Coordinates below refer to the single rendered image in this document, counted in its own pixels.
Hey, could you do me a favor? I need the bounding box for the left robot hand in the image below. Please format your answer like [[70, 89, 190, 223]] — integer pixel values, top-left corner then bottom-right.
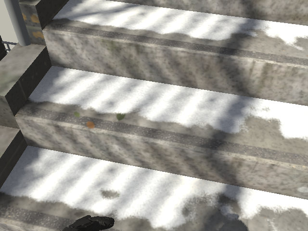
[[62, 215, 115, 231]]

